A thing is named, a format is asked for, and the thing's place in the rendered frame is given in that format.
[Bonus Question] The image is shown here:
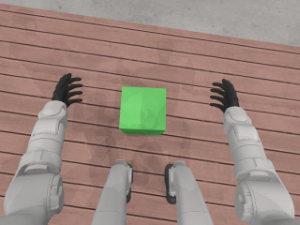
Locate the right robot shin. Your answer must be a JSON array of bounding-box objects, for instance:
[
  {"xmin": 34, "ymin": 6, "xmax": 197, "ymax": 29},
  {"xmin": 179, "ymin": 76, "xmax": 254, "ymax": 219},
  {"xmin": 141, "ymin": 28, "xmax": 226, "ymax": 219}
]
[{"xmin": 169, "ymin": 160, "xmax": 186, "ymax": 196}]

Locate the right robot forearm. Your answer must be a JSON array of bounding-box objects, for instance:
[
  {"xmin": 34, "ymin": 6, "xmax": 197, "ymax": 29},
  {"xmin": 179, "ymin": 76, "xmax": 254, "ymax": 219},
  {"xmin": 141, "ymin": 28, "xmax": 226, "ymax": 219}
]
[{"xmin": 222, "ymin": 106, "xmax": 295, "ymax": 218}]

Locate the carton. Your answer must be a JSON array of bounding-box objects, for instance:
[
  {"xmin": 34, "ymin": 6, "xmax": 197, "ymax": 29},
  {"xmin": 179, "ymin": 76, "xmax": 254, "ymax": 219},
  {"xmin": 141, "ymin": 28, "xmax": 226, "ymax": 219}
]
[{"xmin": 119, "ymin": 86, "xmax": 167, "ymax": 136}]

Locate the robot left upper arm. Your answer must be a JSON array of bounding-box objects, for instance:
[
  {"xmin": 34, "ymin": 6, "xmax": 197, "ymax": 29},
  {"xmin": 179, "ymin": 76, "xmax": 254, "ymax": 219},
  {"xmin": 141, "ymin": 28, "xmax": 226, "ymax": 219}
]
[{"xmin": 0, "ymin": 172, "xmax": 65, "ymax": 225}]

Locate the right robot hand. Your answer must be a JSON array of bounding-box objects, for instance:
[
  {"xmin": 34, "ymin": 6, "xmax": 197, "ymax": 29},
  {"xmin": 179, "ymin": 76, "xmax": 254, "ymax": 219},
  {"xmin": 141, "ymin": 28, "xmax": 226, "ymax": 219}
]
[{"xmin": 209, "ymin": 79, "xmax": 240, "ymax": 114}]

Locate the robot right upper arm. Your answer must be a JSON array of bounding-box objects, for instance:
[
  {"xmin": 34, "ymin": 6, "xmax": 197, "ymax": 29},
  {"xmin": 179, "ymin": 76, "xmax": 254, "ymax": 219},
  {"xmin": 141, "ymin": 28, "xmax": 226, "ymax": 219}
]
[{"xmin": 234, "ymin": 180, "xmax": 300, "ymax": 225}]

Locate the left robot hand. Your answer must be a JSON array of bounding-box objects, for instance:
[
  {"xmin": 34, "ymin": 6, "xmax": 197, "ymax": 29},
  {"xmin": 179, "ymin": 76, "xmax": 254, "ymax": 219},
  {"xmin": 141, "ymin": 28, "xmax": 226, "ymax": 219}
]
[{"xmin": 52, "ymin": 73, "xmax": 83, "ymax": 108}]

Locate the left robot forearm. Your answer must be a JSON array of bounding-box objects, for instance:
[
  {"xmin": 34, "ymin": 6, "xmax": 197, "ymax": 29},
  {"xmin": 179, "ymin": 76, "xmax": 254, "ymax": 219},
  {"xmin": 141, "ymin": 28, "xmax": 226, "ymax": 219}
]
[{"xmin": 4, "ymin": 100, "xmax": 68, "ymax": 215}]

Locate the robot left foot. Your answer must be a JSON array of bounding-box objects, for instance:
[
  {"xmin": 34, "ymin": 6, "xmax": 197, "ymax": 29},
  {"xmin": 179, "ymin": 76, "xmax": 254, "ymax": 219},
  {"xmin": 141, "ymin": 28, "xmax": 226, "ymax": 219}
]
[{"xmin": 127, "ymin": 164, "xmax": 133, "ymax": 203}]

